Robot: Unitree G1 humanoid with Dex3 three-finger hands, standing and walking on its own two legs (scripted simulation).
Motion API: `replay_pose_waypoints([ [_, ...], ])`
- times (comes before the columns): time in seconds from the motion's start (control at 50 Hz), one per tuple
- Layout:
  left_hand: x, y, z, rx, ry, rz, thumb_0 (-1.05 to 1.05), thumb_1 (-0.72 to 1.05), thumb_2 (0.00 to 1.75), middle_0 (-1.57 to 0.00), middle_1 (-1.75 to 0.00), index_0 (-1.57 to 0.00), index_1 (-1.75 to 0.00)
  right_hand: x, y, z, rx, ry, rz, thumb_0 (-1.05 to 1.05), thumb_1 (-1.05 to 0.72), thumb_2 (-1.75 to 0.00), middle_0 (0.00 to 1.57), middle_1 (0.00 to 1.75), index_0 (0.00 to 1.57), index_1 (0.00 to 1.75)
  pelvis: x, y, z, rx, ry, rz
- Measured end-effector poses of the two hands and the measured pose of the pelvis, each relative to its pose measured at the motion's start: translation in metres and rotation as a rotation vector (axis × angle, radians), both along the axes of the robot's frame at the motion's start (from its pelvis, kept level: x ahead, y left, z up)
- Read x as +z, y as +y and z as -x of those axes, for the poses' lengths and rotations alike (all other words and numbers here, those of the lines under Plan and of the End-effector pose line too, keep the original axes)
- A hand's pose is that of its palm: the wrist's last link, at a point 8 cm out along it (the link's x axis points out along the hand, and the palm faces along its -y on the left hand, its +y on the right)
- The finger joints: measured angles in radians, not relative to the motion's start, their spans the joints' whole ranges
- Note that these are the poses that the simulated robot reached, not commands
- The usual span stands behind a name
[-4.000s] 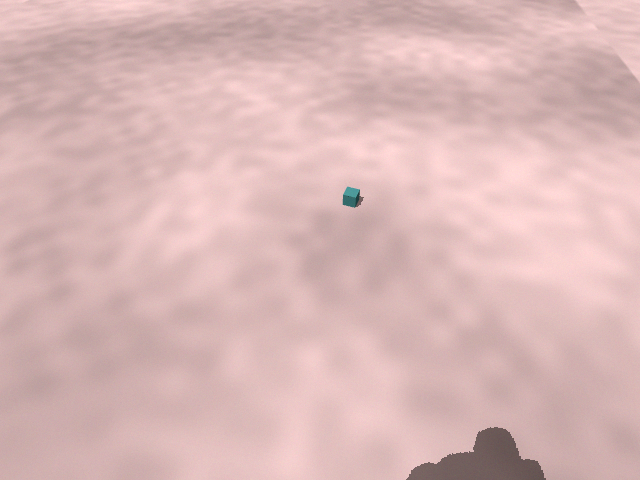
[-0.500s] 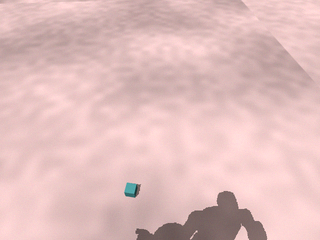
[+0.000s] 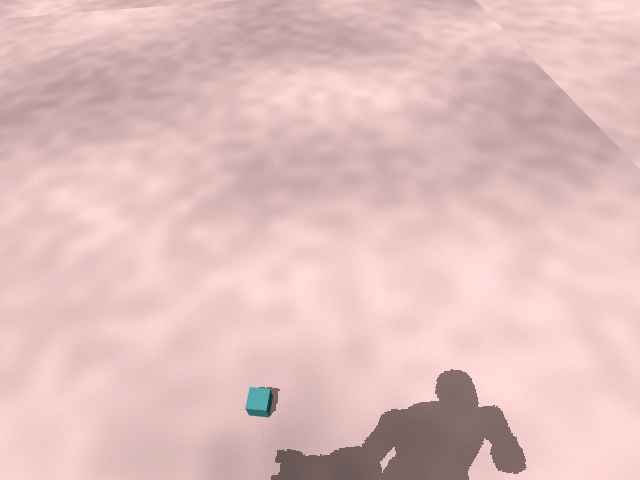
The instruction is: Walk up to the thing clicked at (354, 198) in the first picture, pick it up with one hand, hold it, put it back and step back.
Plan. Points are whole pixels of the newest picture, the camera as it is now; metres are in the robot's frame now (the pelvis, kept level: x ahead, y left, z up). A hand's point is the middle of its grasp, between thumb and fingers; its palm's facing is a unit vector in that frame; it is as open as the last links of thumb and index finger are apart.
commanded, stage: walk up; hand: left
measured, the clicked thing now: (259, 402) +0.47 +0.22 -0.73
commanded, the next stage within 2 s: stand in 1.08 s
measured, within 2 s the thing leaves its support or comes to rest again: neither
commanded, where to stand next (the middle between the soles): +0.07 +0.01 m, yaw +1 degrees
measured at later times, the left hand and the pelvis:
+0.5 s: hand out of the picture +0.12 +0.26 -0.13, palm faces +0.00 -0.94 -0.33, open 7.4 cm; pelvis +0.02 +0.00 +0.02, yaw +0 degrees
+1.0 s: hand out of the picture +0.09 +0.26 -0.13, palm faces +0.02 -0.94 -0.34, open 7.4 cm; pelvis +0.02 +0.00 +0.02, yaw +1 degrees
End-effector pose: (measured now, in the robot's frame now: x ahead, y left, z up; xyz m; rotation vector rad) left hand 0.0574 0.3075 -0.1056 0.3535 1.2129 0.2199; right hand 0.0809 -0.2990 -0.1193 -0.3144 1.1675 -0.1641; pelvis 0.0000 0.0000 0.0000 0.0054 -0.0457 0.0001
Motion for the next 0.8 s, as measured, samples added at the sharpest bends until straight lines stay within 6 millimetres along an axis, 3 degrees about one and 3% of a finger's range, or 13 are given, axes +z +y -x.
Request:
replay_pose_waypoints([
  [0.16,0.008,-0.009,-0.045,-0.013,-0.072,0.035,0.01,0.91,0.90,-0.21,-0.30,-0.20,-0.30,0.008,0.008,-0.004,-0.003,0.044,-0.015,0.01,-0.90,-0.90,0.21,0.30,0.20,0.30,0.012,0.000,-0.009,0.003,0.003,0.003],
  [0.3,0.012,-0.011,-0.065,-0.013,-0.090,0.054,0.01,0.91,0.90,-0.21,-0.30,-0.20,-0.30,0.020,0.003,-0.010,-0.020,0.043,0.014,0.00,-0.90,-0.90,0.21,0.30,0.20,0.30,0.018,0.002,-0.014,0.004,0.000,0.006],
  [0.5,0.010,-0.008,-0.051,0.008,-0.030,0.057,0.01,0.91,0.90,-0.21,-0.30,-0.20,-0.30,0.028,-0.002,-0.018,-0.030,0.041,0.033,0.00,-0.90,-0.90,0.21,0.30,0.20,0.30,0.022,0.003,-0.018,0.005,0.005,0.007],
  [0.8,0.008,-0.003,-0.023,0.056,0.032,0.050,0.01,0.91,0.90,-0.21,-0.30,-0.20,-0.30,0.022,0.010,-0.022,-0.015,0.054,0.004,0.00,-0.90,-0.90,0.21,0.30,0.20,0.30,0.024,0.005,-0.021,0.011,0.005,0.007],
])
